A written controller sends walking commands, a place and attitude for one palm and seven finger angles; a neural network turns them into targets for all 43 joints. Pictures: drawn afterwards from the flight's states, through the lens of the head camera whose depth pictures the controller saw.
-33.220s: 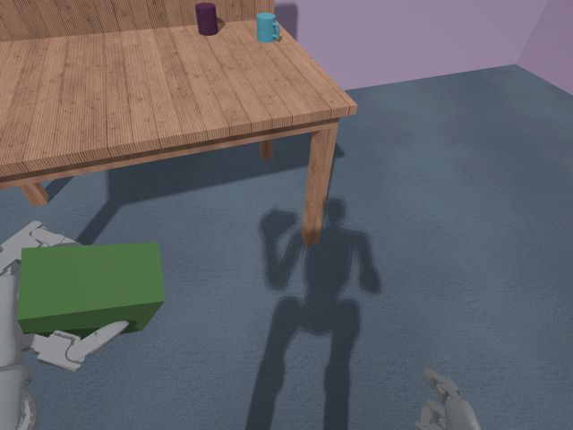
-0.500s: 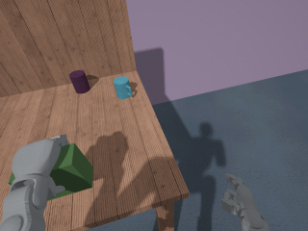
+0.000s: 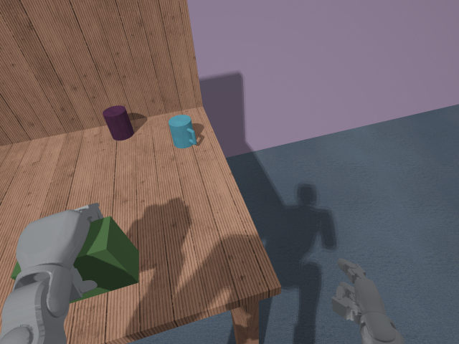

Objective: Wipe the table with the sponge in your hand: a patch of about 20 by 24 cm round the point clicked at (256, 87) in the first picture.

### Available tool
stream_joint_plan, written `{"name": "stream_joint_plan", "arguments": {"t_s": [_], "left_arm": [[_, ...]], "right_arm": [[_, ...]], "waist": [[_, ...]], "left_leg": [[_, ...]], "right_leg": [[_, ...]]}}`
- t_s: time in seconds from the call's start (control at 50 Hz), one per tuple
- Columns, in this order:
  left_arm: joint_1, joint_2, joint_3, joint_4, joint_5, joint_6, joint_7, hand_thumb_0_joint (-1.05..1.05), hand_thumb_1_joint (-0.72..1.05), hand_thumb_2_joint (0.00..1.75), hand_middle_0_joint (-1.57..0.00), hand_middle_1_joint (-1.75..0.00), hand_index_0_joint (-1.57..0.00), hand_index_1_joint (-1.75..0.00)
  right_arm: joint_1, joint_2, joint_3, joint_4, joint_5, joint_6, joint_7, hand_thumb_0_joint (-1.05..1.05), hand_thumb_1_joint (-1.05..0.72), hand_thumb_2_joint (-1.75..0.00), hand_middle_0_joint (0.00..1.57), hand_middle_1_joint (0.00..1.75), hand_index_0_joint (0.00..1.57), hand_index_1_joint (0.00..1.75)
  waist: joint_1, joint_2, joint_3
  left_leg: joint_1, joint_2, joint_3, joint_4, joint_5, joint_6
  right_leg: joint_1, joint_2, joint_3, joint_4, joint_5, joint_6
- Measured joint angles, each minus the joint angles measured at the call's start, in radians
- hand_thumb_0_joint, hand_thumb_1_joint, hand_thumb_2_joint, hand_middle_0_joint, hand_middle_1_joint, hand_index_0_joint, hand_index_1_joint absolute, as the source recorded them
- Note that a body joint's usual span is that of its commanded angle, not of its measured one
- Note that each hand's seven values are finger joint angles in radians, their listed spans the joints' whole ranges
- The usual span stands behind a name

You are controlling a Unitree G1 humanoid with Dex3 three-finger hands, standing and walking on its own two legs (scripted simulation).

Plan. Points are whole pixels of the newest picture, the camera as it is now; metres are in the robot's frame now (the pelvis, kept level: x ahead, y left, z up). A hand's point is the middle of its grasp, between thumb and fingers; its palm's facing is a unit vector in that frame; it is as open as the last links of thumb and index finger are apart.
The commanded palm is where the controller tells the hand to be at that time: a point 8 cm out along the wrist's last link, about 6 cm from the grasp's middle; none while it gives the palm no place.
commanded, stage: bring the sponge back beside the body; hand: left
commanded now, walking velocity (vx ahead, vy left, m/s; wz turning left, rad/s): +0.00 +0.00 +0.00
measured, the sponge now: (89, 267) +0.19 +0.28 +0.07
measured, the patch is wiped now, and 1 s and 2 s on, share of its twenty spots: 1.00 1.00 1.00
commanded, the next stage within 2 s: step back with the hand held close in 0.06 s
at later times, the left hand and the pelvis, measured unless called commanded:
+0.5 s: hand (92, 224) +0.21 +0.25 +0.16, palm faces +0.32 -0.86 -0.41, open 9.9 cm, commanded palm +0.16 +0.30 +0.18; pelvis +0.00 +0.02 -0.01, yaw +0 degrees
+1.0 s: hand (58, 247) +0.17 +0.28 +0.16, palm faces +0.40 -0.82 -0.40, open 9.9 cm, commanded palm +0.11 +0.31 +0.18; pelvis -0.05 +0.03 -0.03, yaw +0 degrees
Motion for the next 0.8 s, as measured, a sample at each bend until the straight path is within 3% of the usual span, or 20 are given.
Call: {"name": "stream_joint_plan", "arguments": {"t_s": [0.2, 0.24, 0.26, 0.28, 0.32, 0.36, 0.44, 0.52, 0.64, 0.8], "left_arm": [[-0.002, 0.003, -0.002, 0.007, 0.006, -0.006, 0.003, -0.01, -0.50, 1.05, -0.75, -1.35, -0.77, -1.35], [0.008, -0.032, 0.119, -0.012, -0.391, -0.107, 0.020, -0.01, -0.50, 1.05, -0.75, -1.35, -0.77, -1.35], [0.019, -0.043, 0.171, -0.016, -0.547, -0.168, 0.031, -0.01, -0.50, 1.05, -0.75, -1.35, -0.77, -1.35], [0.032, -0.052, 0.209, -0.027, -0.660, -0.220, 0.044, -0.01, -0.50, 1.05, -0.75, -1.35, -0.77, -1.35], [0.057, -0.068, 0.260, -0.073, -0.798, -0.298, 0.074, -0.01, -0.50, 1.05, -0.75, -1.36, -0.77, -1.35], [0.083, -0.090, 0.288, -0.130, -0.870, -0.356, 0.103, -0.01, -0.50, 1.05, -0.75, -1.36, -0.77, -1.35], [0.160, -0.107, 0.328, -0.223, -0.924, -0.436, 0.133, -0.01, -0.50, 1.05, -0.75, -1.36, -0.77, -1.35], [0.214, -0.075, 0.376, -0.245, -0.940, -0.482, 0.148, -0.01, -0.50, 1.05, -0.75, -1.36, -0.77, -1.35], [0.242, -0.055, 0.418, -0.227, -0.936, -0.499, 0.164, -0.01, -0.50, 1.05, -0.75, -1.36, -0.77, -1.36], [0.221, -0.083, 0.393, -0.254, -0.925, -0.534, 0.164, -0.01, -0.49, 1.05, -0.75, -1.36, -0.77, -1.36]], "right_arm": [[-0.001, 0.001, 0.002, -0.002, -0.001, 0.002, -0.001, 0.01, -0.90, -0.90, 0.20, 0.30, 0.20, 0.30], [0.023, 0.003, 0.008, -0.072, -0.009, 0.009, -0.004, 0.01, -0.90, -0.90, 0.20, 0.30, 0.20, 0.30], [0.039, 0.007, 0.015, -0.104, -0.013, 0.002, -0.004, 0.01, -0.90, -0.90, 0.20, 0.30, 0.20, 0.30], [0.056, 0.014, 0.021, -0.130, -0.016, -0.007, -0.005, 0.01, -0.90, -0.90, 0.20, 0.30, 0.20, 0.30], [0.088, 0.023, 0.031, -0.157, -0.023, -0.019, -0.009, 0.01, -0.90, -0.90, 0.20, 0.30, 0.20, 0.30], [0.119, 0.027, 0.031, -0.161, -0.028, -0.020, -0.013, 0.01, -0.90, -0.90, 0.20, 0.30, 0.20, 0.30], [0.180, 0.017, 0.002, -0.137, -0.029, 0.001, -0.017, 0.01, -0.90, -0.90, 0.20, 0.30, 0.20, 0.30], [0.224, 0.009, -0.032, -0.097, -0.022, 0.019, -0.024, 0.01, -0.90, -0.90, 0.20, 0.30, 0.20, 0.30], [0.250, 0.019, -0.039, -0.071, -0.025, -0.012, -0.024, 0.01, -0.90, -0.90, 0.20, 0.29, 0.20, 0.30], [0.213, 0.047, -0.013, -0.085, -0.034, -0.070, -0.015, 0.01, -0.90, -0.90, 0.20, 0.30, 0.20, 0.30]], "waist": [[0.000, -0.002, 0.000], [-0.004, -0.003, -0.001], [-0.012, -0.013, -0.002], [-0.023, -0.027, -0.002], [-0.049, -0.058, 0.007], [-0.078, -0.087, 0.013], [-0.131, -0.107, 0.004], [-0.156, -0.120, 0.000], [-0.159, -0.133, 0.008], [-0.142, -0.114, 0.009]], "left_leg": [[0.001, -0.002, 0.001, -0.003, 0.002, 0.001], [-0.037, 0.002, -0.003, 0.027, -0.017, 0.023], [-0.063, 0.000, -0.009, 0.047, -0.033, 0.034], [-0.087, -0.001, -0.017, 0.063, -0.041, 0.044], [-0.121, -0.001, -0.025, 0.085, -0.030, 0.037], [-0.145, -0.005, -0.026, 0.106, -0.038, 0.009], [-0.194, -0.016, -0.024, 0.146, -0.056, 0.015], [-0.230, -0.028, -0.015, 0.170, -0.061, 0.029], [-0.252, -0.036, 0.002, 0.167, -0.044, 0.043], [-0.298, -0.025, -0.020, 0.203, -0.065, 0.040]], "right_leg": [[0.000, -0.002, 0.001, -0.002, 0.002, 0.001], [-0.028, 0.006, 0.001, 0.004, 0.004, 0.001], [-0.051, 0.009, 0.002, 0.012, 0.005, 0.002], [-0.073, 0.012, 0.002, 0.023, 0.003, 0.002], [-0.107, 0.016, 0.002, 0.050, -0.007, 0.003], [-0.133, 0.011, 0.002, 0.077, -0.020, 0.007], [-0.174, 0.000, 0.004, 0.101, -0.031, 0.022], [-0.209, -0.012, 0.012, 0.121, -0.033, 0.036], [-0.241, -0.021, 0.029, 0.130, -0.019, 0.040], [-0.269, -0.006, 0.010, 0.136, 0.005, 0.039]]}}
